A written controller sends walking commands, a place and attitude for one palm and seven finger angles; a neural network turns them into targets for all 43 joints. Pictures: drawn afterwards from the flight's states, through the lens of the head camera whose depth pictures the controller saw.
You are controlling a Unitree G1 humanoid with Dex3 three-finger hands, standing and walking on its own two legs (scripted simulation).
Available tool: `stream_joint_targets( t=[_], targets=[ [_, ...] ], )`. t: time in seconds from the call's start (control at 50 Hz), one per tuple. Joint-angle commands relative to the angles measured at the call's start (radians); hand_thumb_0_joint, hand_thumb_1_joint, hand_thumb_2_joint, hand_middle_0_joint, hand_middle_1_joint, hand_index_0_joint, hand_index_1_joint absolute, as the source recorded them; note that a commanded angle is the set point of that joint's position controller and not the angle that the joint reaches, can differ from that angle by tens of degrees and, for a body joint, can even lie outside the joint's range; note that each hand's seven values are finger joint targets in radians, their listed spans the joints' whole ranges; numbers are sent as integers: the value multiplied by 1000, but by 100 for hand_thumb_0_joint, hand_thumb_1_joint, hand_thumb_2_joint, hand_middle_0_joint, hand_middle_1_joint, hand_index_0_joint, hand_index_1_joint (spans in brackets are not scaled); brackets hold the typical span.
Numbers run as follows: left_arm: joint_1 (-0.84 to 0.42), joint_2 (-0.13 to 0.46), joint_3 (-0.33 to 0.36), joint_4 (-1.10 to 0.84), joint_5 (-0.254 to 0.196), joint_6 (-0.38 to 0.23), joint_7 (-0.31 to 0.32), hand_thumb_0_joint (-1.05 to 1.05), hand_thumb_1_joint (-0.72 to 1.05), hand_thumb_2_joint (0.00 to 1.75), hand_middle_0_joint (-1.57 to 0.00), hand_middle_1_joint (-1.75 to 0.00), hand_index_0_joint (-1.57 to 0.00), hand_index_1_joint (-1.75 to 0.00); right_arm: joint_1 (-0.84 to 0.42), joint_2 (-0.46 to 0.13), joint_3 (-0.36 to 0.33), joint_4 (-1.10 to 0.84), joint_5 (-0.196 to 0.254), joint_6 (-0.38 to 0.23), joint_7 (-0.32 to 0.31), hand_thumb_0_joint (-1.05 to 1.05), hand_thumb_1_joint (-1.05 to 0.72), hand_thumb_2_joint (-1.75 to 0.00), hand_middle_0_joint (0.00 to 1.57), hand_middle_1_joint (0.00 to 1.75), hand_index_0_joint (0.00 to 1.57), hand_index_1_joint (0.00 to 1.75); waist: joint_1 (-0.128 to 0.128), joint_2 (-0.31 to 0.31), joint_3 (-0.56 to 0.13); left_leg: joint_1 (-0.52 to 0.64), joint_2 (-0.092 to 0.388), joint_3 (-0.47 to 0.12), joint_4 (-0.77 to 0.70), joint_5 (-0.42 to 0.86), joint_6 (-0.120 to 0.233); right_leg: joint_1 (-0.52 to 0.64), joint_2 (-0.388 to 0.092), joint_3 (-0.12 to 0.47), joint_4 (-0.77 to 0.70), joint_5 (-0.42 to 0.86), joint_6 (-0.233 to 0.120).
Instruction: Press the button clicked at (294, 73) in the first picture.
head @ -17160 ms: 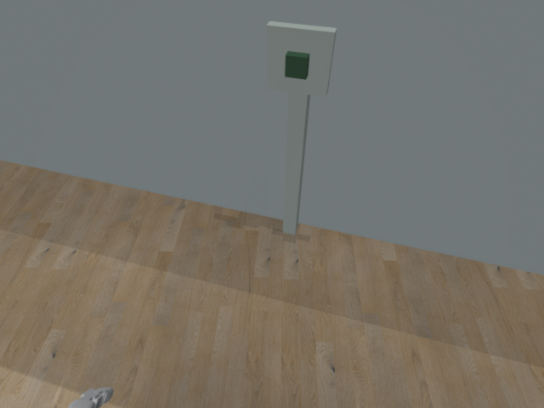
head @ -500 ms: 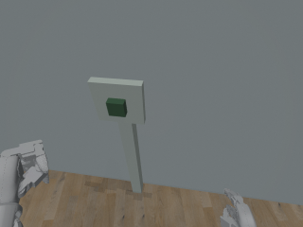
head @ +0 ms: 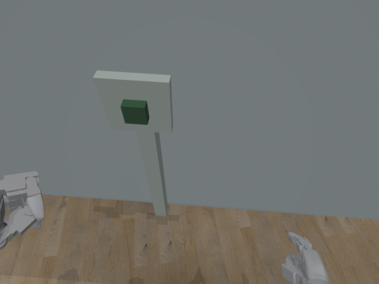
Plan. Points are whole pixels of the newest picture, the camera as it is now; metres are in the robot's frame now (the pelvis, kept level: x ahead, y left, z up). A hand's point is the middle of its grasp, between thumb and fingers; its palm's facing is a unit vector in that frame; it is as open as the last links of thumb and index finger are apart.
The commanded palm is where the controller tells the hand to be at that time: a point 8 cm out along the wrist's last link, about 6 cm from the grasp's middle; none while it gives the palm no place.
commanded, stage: step back with the hand held close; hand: left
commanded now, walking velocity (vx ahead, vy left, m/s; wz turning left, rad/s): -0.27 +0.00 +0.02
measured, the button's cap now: (135, 111) +0.50 +0.18 +0.06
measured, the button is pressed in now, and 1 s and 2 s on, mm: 0 0 0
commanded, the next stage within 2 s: stop stepping back and stand still in 0.72 s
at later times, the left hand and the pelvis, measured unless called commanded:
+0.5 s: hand out of the picture +0.08 +0.28 +0.16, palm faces +0.45 -0.80 -0.40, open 3.1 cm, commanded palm +0.03 +0.31 +0.18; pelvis -0.09 +0.03 -0.02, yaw +4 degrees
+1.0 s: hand out of the picture -0.02 +0.30 +0.17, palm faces +0.41 -0.84 -0.35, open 3.1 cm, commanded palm -0.07 +0.33 +0.18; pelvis -0.20 +0.05 -0.02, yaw +0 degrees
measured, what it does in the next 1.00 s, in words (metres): walks backwards: right foot, then left foot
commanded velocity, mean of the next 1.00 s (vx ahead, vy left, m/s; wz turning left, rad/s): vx -0.21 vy -0.01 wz -0.04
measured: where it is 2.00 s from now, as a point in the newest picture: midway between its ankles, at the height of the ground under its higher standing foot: outside the picture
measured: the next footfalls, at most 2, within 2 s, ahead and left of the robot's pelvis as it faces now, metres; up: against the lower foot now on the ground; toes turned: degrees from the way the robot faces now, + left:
right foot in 0.82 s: -0.25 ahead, -0.10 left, +0.00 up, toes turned -1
left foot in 0.96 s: -0.08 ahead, +0.11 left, +0.00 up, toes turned +0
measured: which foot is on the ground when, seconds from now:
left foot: down 0.00-0.82, up 0.84-0.94, down 0.96-1.00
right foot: down 0.00-0.52, up 0.54-0.80, down 0.82-0.98, up 1.00-1.00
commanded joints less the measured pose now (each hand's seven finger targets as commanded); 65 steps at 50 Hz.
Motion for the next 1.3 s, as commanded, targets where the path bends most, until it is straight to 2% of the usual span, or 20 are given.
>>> stream_joint_targets(
  t=[0.0,0.2,0.42,0.52,0.58,0.7,0.74,0.78,0.82,0.88,0.92,0.94,0.98,1.0,1.06,1.12,1.18,1.2,1.22,1.28],
  targets=[
    [42,133,151,-173,-8,-78,31,0,90,90,-130,-150,-130,-150,-87,-116,-47,-166,0,-62,-5,0,-90,-90,20,30,20,30,6,75,-205,69,103,-119,-75,265,19,43,-28,33,24,227,11],
    [-30,108,137,-205,35,-126,37,0,90,90,-130,-150,-130,-150,-85,-134,-44,-171,-13,-124,-10,0,-90,-90,20,30,20,30,-2,99,-88,-348,137,-215,-220,-469,53,140,-1,67,89,-141,-9],
    [-90,110,114,-196,30,-159,75,0,90,90,-130,-150,-130,-150,-27,-117,-50,-86,-28,-155,-10,0,-90,-90,20,30,20,30,-36,-60,-95,113,21,-119,181,-232,-24,-404,-159,225,-165,-295,-90],
    [-168,133,146,-223,56,-169,68,0,90,90,-130,-150,-130,-150,-92,-128,-40,-108,-39,-181,-27,0,-90,-90,20,30,20,30,-11,297,-74,-410,319,-544,-448,-655,108,36,118,58,550,-188,11],
    [-125,151,176,-231,40,-181,62,0,90,90,-130,-150,-130,-150,-71,-103,-64,-83,-46,-200,6,0,-90,-90,20,30,20,30,3,125,-187,-226,297,-393,-360,-437,83,-46,108,78,687,-262,-11],
    [-33,138,141,-271,-7,-171,38,0,90,90,-130,-150,-130,-150,-72,-73,-48,-62,-34,-212,48,0,-90,-90,20,30,20,30,12,275,-269,-35,198,-174,-387,-335,-67,37,127,-87,237,-364,-48],
    [-51,143,134,-288,-18,-182,31,0,90,90,-130,-150,-130,-150,-47,-64,-43,-38,-45,-214,51,0,-90,-90,20,30,20,30,13,243,-288,76,175,-140,-321,-196,-136,48,93,-73,-54,-334,-66],
    [-105,183,149,-296,-5,-202,36,0,90,90,-130,-150,-130,-150,-12,-60,-43,8,-33,-194,43,0,-90,-90,20,30,20,30,-9,-71,-246,289,57,-24,217,-61,-131,-289,-186,201,-317,-173,-132],
    [-134,246,220,-317,-9,-201,55,0,90,90,-130,-150,-130,-150,-71,-57,-27,-10,-43,-196,28,0,-90,-90,20,30,20,30,13,-144,-182,71,-36,-42,576,-252,-102,-289,-371,276,-277,201,-222],
    [-133,140,144,-197,8,-130,28,0,90,90,-130,-150,-130,-150,-81,-63,-24,-54,-7,-194,4,0,-90,-90,20,30,20,30,-30,-200,-104,-36,31,-72,291,-91,-44,-72,-218,89,-27,388,-139],
    [-141,105,118,-155,0,-91,19,0,90,90,-130,-150,-130,-150,-69,-95,-20,-51,2,-202,-12,0,-90,-90,20,30,20,30,-49,89,-61,183,15,-81,-63,156,-19,-162,-85,-21,205,217,-32],
    [-167,108,116,-139,2,-95,27,0,90,90,-130,-150,-130,-150,-60,-114,-17,-53,-6,-220,-12,0,-90,-90,20,30,20,30,-31,290,-70,203,167,-287,-160,341,25,-198,8,-15,357,-40,-2],
    [-238,114,105,-105,20,-114,42,0,90,90,-130,-150,-130,-150,-22,-96,-17,-39,-17,-251,7,0,-90,-90,20,30,20,30,-23,142,-82,123,272,-481,-268,86,107,-193,43,106,444,-330,-7],
    [-199,129,118,-120,8,-113,43,0,90,90,-130,-150,-130,-150,-46,-80,-14,-43,-23,-258,6,0,-90,-90,20,30,20,30,-16,101,-123,75,267,-523,-361,-202,27,-148,24,101,439,-302,-10],
    [-26,119,129,-256,14,-113,43,0,90,90,-130,-150,-130,-150,-80,-81,-22,-88,-29,-241,22,0,-90,-90,20,30,20,30,11,160,-171,-90,189,-335,-474,-509,-102,57,74,5,369,-226,-30],
    [92,130,130,-327,29,-107,39,0,90,90,-130,-150,-130,-150,-78,-87,-30,-120,-27,-229,34,0,-90,-90,20,30,20,30,22,317,-157,-264,117,-154,-448,-522,-89,236,108,-99,256,-243,-41],
    [109,144,136,-280,43,-85,47,0,90,90,-130,-150,-130,-150,-44,-69,-36,-102,-24,-203,26,0,-90,-90,20,30,20,30,33,25,-135,-300,2,-3,-25,-404,-88,237,3,-25,-63,-288,-100],
    [59,156,147,-273,41,-76,47,0,90,90,-130,-150,-130,-150,-35,-66,-49,-79,-13,-185,20,0,-90,-90,20,30,20,30,15,-222,-118,-215,-51,21,452,-284,-72,-35,-225,234,-221,-341,-179],
    [-9,145,162,-267,31,-75,50,0,90,90,-130,-150,-130,-150,-32,-85,-61,-62,-13,-175,11,0,-90,-90,20,30,20,30,-2,-273,-69,-307,-53,-61,713,-272,-54,-193,-385,498,-340,-472,-257],
    [-170,164,188,-125,38,-98,46,0,90,90,-130,-150,-130,-150,-30,-66,-46,-48,-32,-166,5,0,-90,-90,20,30,20,30,-64,-178,-90,-237,52,-60,751,-128,-45,-319,-309,299,-290,-642,-186]
  ],
)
